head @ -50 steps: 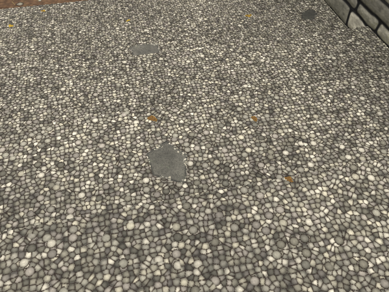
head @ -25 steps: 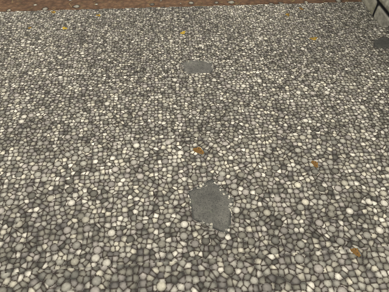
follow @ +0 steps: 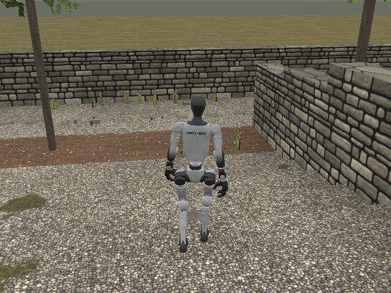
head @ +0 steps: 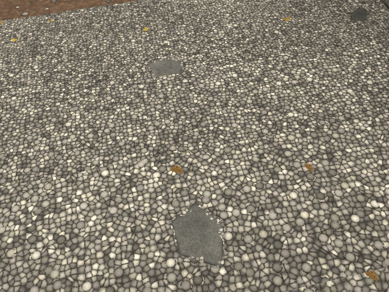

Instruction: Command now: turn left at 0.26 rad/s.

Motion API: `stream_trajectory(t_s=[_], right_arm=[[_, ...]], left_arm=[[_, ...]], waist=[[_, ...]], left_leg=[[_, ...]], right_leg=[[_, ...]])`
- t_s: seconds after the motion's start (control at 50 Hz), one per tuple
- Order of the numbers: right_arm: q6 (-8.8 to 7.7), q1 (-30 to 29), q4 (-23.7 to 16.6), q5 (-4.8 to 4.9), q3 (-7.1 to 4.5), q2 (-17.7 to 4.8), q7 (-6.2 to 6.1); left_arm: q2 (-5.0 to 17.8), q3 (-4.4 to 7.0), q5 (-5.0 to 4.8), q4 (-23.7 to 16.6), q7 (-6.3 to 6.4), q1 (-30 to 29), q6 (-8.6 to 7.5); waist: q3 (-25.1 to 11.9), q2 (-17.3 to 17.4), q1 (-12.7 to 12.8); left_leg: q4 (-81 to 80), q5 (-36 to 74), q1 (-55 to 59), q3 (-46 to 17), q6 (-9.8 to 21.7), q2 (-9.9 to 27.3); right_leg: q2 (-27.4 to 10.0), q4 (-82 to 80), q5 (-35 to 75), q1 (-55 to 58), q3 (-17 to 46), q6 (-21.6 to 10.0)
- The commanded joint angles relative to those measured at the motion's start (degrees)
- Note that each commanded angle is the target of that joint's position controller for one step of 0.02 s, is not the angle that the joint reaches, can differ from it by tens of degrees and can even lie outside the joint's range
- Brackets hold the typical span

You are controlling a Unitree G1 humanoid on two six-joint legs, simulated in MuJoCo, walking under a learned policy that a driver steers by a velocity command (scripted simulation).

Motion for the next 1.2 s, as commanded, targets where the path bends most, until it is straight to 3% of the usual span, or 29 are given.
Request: stream_trajectory(t_s=[0.02,0.06,0.14,0.16,0.24,0.28,0.3,0.32,0.34,0.36,0.38,0.4,0.42,0.46,0.54,0.64,0.72,0.78,0.82,0.84,0.86,0.88,0.9,0.94,0.98,1.02,1.1,1.16,1.2], right_arm=[[2.38,2.12,-4.06,-1.69,-2.16,-6.73,-0.62],[4.34,2.11,-5.02,-2.63,-2.58,-6.30,-0.30],[7.28,0.56,-8.13,-2.07,-2.79,-5.44,0.16],[7.64,0.15,-8.84,-2.26,-2.68,-5.59,0.42],[8.21,0.54,-11.62,-2.31,-2.75,-8.54,3.02],[8.34,3.33,-11.72,-1.95,-2.93,-9.43,3.81],[8.29,7.88,-10.36,-1.80,-2.53,-7.87,3.95],[7.86,12.77,-7.77,-1.71,-2.26,-6.52,3.85],[7.29,11.20,-7.64,-2.27,-1.65,-6.65,2.97],[6.31,5.88,-12.40,-2.20,-1.90,-13.12,1.57],[6.11,1.38,-13.32,-2.90,-2.92,-15.77,-0.38],[5.40,-1.98,-14.01,-3.18,-2.98,-16.38,-1.38],[4.31,-3.43,-14.16,-2.88,-3.36,-17.24,-0.84],[2.32,-1.59,-13.80,-2.24,-2.96,-14.67,0.49],[1.11,7.54,-11.09,-1.46,-2.91,-12.48,1.80],[0.20,13.18,-9.51,-1.62,-3.21,-12.47,0.31],[-0.29,14.10,-9.18,-1.86,-3.15,-13.05,-0.29],[-0.79,10.18,-10.36,-1.96,-3.38,-14.29,-0.28],[-1.34,6.19,-10.86,-1.39,-3.43,-15.12,-0.15],[-1.61,5.79,-11.93,-1.01,-2.93,-13.14,0.09],[-2.05,9.74,-13.33,-0.69,-1.89,-7.44,0.60],[-1.96,12.30,-11.49,-1.59,-2.85,-11.84,0.78],[-1.71,8.49,-11.21,-1.87,-3.24,-12.92,0.98],[-1.29,2.39,-11.72,-2.38,-2.83,-11.11,1.69],[-0.17,1.88,-11.37,-3.32,-2.77,-9.86,2.28],[0.82,0.40,-11.53,-3.02,-2.89,-9.88,2.46],[1.73,-9.42,-13.85,-3.87,-2.04,-7.71,3.51],[1.75,-11.68,-12.97,-3.21,-2.11,-8.48,3.93],[0.16,-21.56,-15.76,-3.26,-3.00,-10.34,3.80]], left_arm=[[8.76,2.08,-0.50,-2.03,2.01,6.93,2.04],[7.99,2.20,0.49,-3.08,3.08,4.42,3.30],[7.83,2.62,1.15,-5.26,3.06,1.73,4.50],[7.98,2.76,1.31,-5.78,2.91,1.60,4.64],[12.48,4.75,0.98,-7.69,2.24,-0.35,5.10],[14.33,5.70,1.04,-8.29,1.95,-0.29,5.41],[14.15,5.95,0.86,-8.78,1.60,-2.38,5.95],[11.98,5.91,0.79,-9.07,1.20,-4.39,6.70],[5.59,4.32,-0.21,-9.05,0.39,-3.78,7.34],[3.03,3.15,-0.44,-14.04,0.25,-7.37,6.87],[6.96,3.78,0.35,-16.38,-0.33,-10.51,5.42],[10.55,4.76,0.51,-15.10,-1.14,-8.12,4.29],[11.35,5.13,1.38,-12.32,-1.79,-3.91,3.98],[11.51,5.61,2.18,-9.46,-2.55,0.44,4.27],[8.58,4.80,1.70,-10.68,-2.78,-2.59,5.17],[8.71,4.30,1.24,-12.69,-2.45,-8.58,3.58],[8.25,3.43,0.95,-14.50,-3.67,-12.59,2.11],[8.96,3.40,0.68,-13.61,-3.30,-5.70,1.37],[11.07,4.36,0.77,-9.29,-2.14,8.56,0.62],[14.90,5.25,1.71,-8.11,-1.33,17.74,-0.11],[19.67,5.74,2.13,-7.65,-0.77,22.46,-0.01],[19.62,6.01,0.65,-6.51,-1.05,22.05,0.63],[14.81,5.08,0.66,-7.56,-1.27,17.09,0.96],[9.50,3.56,1.00,-8.52,-1.81,12.41,0.12],[9.05,3.13,0.55,-7.51,-2.01,13.49,-1.08],[10.39,3.33,-0.25,-6.32,-2.05,16.23,-2.04],[10.63,3.20,-0.67,-3.78,-1.29,21.24,-1.28],[10.08,2.93,0.14,-2.45,-0.92,25.00,-1.35],[10.84,3.18,0.06,0.02,-0.03,30.66,-2.19]], waist=[[-12.69,-5.16,3.37],[-9.70,-6.06,1.54],[-10.76,-6.61,0.36],[-11.51,-7.17,0.56],[-12.90,-11.87,-0.08],[-12.52,-10.27,-0.90],[-10.71,-7.05,-3.68],[-6.07,0.95,-6.29],[0.93,17.48,-5.33],[4.17,17.38,-1.99],[8.55,12.35,-0.22],[8.33,9.00,2.62],[5.52,6.94,4.37],[0.61,5.03,4.25],[-0.78,5.48,1.01],[-0.30,7.79,-2.62],[-0.24,8.86,-4.32],[-1.37,9.10,-0.59],[-5.39,5.54,7.10],[-12.21,-2.41,10.96],[-17.93,-15.29,8.46],[-15.06,-15.37,7.14],[-6.44,-8.54,5.23],[-1.69,-3.93,3.56],[-2.66,-6.12,2.00],[-3.33,-6.04,1.49],[-2.88,-4.81,3.36],[-4.06,-5.18,4.16],[-0.16,-4.30,7.04]], left_leg=[[17.75,-1.44,-13.45,-2.86,-1.73,2.32],[18.57,3.44,-11.01,-1.37,-3.25,2.76],[15.76,6.16,-9.91,0.10,-3.86,2.85],[12.85,7.64,-9.09,0.35,-3.41,3.59],[-2.93,5.86,2.22,3.61,0.53,3.54],[-9.04,3.00,8.21,6.01,3.11,2.73],[-16.44,5.60,12.11,6.84,4.97,3.10],[-25.14,4.23,15.87,3.72,6.72,3.34],[-35.92,-9.37,11.32,-13.25,8.54,11.06],[-49.16,-25.95,2.74,-40.76,12.81,23.71],[-56.53,-31.89,-4.37,-44.51,14.03,24.72],[-55.31,-22.76,-6.55,-38.90,11.83,22.44],[-52.59,-11.88,-4.96,-32.07,9.96,18.62],[-49.63,-1.40,0.37,-24.80,8.05,14.35],[-47.55,5.65,11.84,-23.57,8.65,13.39],[-44.55,14.07,18.49,-24.48,11.22,13.76],[-40.57,31.04,17.70,-22.47,10.98,13.23],[-38.16,39.07,8.75,-21.25,8.64,12.77],[-25.79,50.68,3.79,-17.50,6.43,9.93],[-9.65,42.19,-1.87,-13.14,4.40,5.91],[8.02,6.39,-16.16,-8.20,2.35,-1.87],[13.58,3.75,-22.78,-10.60,3.38,-3.19],[16.32,8.86,-24.77,-11.01,3.79,0.31],[11.36,14.49,-21.25,-9.17,3.07,4.21],[6.69,16.27,-18.22,-8.21,1.67,6.23],[4.59,19.03,-19.13,-6.59,0.83,6.38],[-2.03,27.09,-23.06,-2.04,-1.03,7.20],[0.85,35.93,-25.02,-0.88,0.02,8.02],[-4.43,38.37,-39.61,-3.49,0.63,8.74]], right_leg=[[-20.45,-8.98,48.43,20.17,14.90,-12.68],[-17.34,-11.96,36.86,10.69,9.20,-11.21],[-16.81,-14.17,18.47,6.08,5.70,-11.26],[-16.58,-16.04,5.72,5.12,5.68,-10.42],[-17.29,-23.86,-29.24,-1.26,6.22,-3.77],[-18.53,-24.52,-33.86,-2.89,5.54,-1.16],[-17.55,-20.80,-34.50,-5.24,3.01,0.72],[-14.20,-8.28,-34.21,-11.72,-1.82,3.02],[-5.27,15.35,-32.42,-21.92,-8.28,5.30],[0.34,22.63,-23.49,-32.53,-0.31,7.68],[-2.98,23.69,-14.89,-31.95,5.40,8.24],[-3.20,24.05,-7.49,-26.73,6.53,8.30],[-2.49,24.56,-2.97,-22.09,6.31,8.56],[-1.57,26.19,0.30,-18.08,5.31,7.69],[-1.14,23.78,1.02,-21.97,4.91,6.54],[-1.20,13.06,0.74,-22.95,5.87,7.76],[0.53,4.89,-2.50,-16.11,3.57,6.61],[2.86,0.42,-4.96,0.81,2.16,4.84],[3.77,-4.18,-3.53,18.65,3.31,2.71],[-5.46,-8.53,-13.28,30.60,14.06,0.21],[-19.73,-13.39,-25.46,41.76,38.32,-3.46],[-21.30,-18.17,-27.33,36.38,51.10,-7.72],[-19.92,-17.52,-24.64,29.79,42.81,-8.52],[-14.95,-18.99,-7.32,20.20,29.28,-7.49],[-12.13,-20.54,3.85,18.05,23.39,-7.17],[-11.54,-21.42,13.33,19.25,20.15,-7.79],[-9.68,-21.41,27.50,22.48,13.21,-7.38],[-9.86,-18.57,25.49,24.41,11.77,-7.50],[-10.64,-17.65,14.44,34.54,15.47,-7.77]])
Keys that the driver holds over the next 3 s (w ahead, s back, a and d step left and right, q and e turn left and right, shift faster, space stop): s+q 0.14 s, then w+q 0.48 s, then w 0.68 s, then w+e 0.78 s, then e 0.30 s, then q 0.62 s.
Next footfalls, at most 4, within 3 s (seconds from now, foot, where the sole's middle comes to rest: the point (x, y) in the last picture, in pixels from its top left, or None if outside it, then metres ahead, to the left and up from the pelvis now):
0.34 left None -0.04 0.10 -0.76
0.84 right None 0.25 0.00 -0.76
1.50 left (99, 282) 0.56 0.40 -0.92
1.94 right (135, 216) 0.83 0.28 -0.92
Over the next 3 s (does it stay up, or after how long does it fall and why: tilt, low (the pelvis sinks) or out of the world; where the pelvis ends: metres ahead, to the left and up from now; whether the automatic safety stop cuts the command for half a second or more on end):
stays up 0.88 0.31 -0.14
